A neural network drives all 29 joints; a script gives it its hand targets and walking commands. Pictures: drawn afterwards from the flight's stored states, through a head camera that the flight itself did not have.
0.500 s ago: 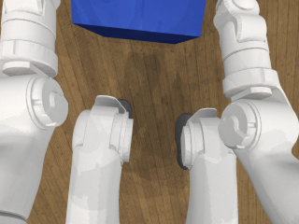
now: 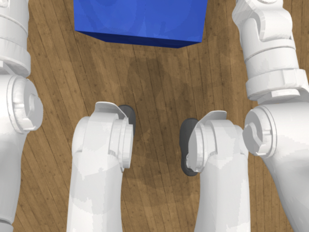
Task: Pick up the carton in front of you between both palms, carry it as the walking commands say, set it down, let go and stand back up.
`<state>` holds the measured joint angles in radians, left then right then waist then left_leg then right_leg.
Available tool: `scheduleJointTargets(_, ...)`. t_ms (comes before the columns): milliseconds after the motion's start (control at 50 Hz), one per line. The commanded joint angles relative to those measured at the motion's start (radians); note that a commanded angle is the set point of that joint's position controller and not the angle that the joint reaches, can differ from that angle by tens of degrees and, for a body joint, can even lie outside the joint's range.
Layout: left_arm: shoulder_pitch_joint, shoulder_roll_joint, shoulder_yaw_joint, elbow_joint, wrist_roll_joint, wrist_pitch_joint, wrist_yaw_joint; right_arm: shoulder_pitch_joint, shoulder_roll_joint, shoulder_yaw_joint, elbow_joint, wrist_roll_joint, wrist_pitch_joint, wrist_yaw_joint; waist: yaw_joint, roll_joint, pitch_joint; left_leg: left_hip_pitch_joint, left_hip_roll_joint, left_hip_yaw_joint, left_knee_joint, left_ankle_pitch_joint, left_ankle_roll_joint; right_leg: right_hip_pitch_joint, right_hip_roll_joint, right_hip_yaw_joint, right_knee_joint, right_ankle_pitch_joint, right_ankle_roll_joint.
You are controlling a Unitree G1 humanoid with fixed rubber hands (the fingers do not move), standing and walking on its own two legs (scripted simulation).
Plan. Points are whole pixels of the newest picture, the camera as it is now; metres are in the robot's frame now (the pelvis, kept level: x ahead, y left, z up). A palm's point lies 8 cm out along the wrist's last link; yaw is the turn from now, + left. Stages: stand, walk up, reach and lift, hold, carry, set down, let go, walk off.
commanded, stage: set down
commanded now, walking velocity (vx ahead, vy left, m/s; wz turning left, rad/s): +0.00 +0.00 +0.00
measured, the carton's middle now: out of the picture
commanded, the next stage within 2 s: let go in 0.88 s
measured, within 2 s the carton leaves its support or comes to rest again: neither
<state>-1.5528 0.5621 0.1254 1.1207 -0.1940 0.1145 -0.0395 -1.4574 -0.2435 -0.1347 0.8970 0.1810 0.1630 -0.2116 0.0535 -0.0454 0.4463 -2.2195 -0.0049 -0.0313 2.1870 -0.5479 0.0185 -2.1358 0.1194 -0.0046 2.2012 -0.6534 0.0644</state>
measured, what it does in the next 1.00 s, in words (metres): rises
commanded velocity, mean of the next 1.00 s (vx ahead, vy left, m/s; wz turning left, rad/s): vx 0.00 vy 0.00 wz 0.00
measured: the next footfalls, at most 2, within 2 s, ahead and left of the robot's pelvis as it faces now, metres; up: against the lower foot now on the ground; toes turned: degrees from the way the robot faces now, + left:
none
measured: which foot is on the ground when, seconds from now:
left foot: down 0.00-1.00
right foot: down 0.00-1.00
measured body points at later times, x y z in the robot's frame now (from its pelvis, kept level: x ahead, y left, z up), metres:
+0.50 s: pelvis +0.01 +0.01 +0.13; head +0.35 +0.06 +0.41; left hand +0.56 +0.30 +0.01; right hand +0.59 -0.09 +0.01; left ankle +0.12 +0.11 -0.34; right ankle +0.10 -0.12 -0.34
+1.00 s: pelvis +0.04 +0.01 +0.27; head +0.35 +0.06 +0.58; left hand +0.55 +0.31 +0.16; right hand +0.57 -0.10 +0.15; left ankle +0.12 +0.11 -0.34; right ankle +0.10 -0.12 -0.34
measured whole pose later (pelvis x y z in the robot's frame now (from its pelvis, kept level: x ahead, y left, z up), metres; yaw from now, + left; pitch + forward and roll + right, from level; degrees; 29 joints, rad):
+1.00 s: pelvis +0.04 +0.01 +0.27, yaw +2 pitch +45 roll -3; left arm -1.21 0.39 0.34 0.96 0.09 0.18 -0.11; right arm -1.10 -0.13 -0.32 0.75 -0.06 0.21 -0.12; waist 0.02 -0.03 -0.01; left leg -1.62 -0.04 -0.05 1.13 -0.30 0.02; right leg -1.55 0.06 0.06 1.13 -0.37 0.05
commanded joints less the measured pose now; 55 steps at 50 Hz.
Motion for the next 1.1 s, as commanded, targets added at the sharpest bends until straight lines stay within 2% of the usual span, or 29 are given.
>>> scheduleJointTargets(0, -0.265, 0.167, 0.040, -0.177, 0.031, 0.021, 0.010, -0.277, -0.096, -0.044, -0.194, -0.031, 0.016, -0.019, 0.041, 0.105, -1.577, 0.992, -0.018, 0.051, -0.226, 0.460, -0.025, 0.503, 0.020, -0.117, -0.240, 0.310, -0.014)
scheduleJointTargets(100, -0.208, 0.089, 0.071, -0.146, 0.102, 0.052, -0.001, -0.185, -0.052, -0.126, -0.104, -0.100, 0.046, -0.004, 0.015, 0.122, -1.346, 0.853, -0.022, 0.055, -0.334, 0.347, -0.031, 0.390, 0.018, -0.107, -0.348, 0.222, -0.018)
scheduleJointTargets(160, -0.175, 0.052, 0.086, -0.132, 0.130, 0.047, -0.012, -0.153, -0.024, -0.157, -0.072, -0.132, 0.038, 0.012, 0.004, 0.126, -1.306, 0.829, -0.024, 0.050, -0.383, 0.357, -0.032, 0.360, 0.015, -0.100, -0.398, 0.232, -0.015)
scheduleJointTargets(240, -0.152, 0.042, 0.111, -0.140, 0.155, 0.045, -0.017, -0.141, -0.018, -0.181, -0.087, -0.159, 0.029, 0.021, 0.005, 0.121, -1.344, 0.862, -0.030, 0.047, -0.452, 0.381, -0.036, 0.376, 0.013, -0.098, -0.468, 0.246, -0.009)
scheduleJointTargets(380, -0.134, 0.070, 0.137, -0.225, 0.164, 0.067, -0.017, -0.135, -0.028, -0.163, -0.194, -0.148, 0.049, 0.022, 0.020, 0.109, -1.530, 1.024, -0.044, 0.055, -0.570, 0.448, -0.040, 0.488, 0.018, -0.105, -0.586, 0.283, 0.001)
scheduleJointTargets(500, -0.099, 0.064, 0.137, -0.290, 0.157, 0.095, -0.028, -0.084, -0.028, -0.152, -0.255, -0.138, 0.075, 0.026, 0.010, 0.122, -1.612, 1.191, -0.053, 0.051, -0.670, 0.540, -0.039, 0.539, 0.020, -0.106, -0.698, 0.327, 0.002)
scheduleJointTargets(680, -0.010, 0.019, 0.168, -0.288, 0.189, 0.089, -0.048, 0.022, -0.014, -0.172, -0.254, -0.164, 0.063, 0.051, -0.008, 0.130, -1.555, 1.360, -0.052, 0.021, -0.838, 0.654, -0.034, 0.572, 0.010, -0.083, -0.887, 0.378, 0.001)
scheduleJointTargets(880, 0.065, -0.020, 0.220, -0.241, 0.250, 0.046, -0.068, 0.106, 0.026, -0.189, -0.231, -0.208, 0.034, 0.077, -0.004, 0.097, -1.455, 1.426, -0.044, 0.014, -1.052, 0.657, -0.033, 0.754, -0.014, -0.051, -1.107, 0.435, 0.007)
scheduleJointTargets(980, 0.211, -0.054, 0.230, -0.282, 0.313, 0.044, -0.067, 0.256, 0.043, -0.190, -0.264, -0.276, 0.029, 0.097, -0.002, 0.096, -1.500, 1.564, -0.041, 0.010, -1.141, 0.709, -0.031, 0.875, -0.014, -0.051, -1.200, 0.480, 0.010)
scheduleJointTargets(1080, 0.463, -0.103, 0.201, -0.418, 0.330, 0.034, -0.055, 0.493, 0.046, -0.145, -0.361, -0.312, 0.014, 0.121, -0.006, 0.099, -1.499, 1.735, -0.036, 0.000, -1.221, 0.798, -0.030, 0.980, -0.015, -0.057, -1.288, 0.529, 0.001)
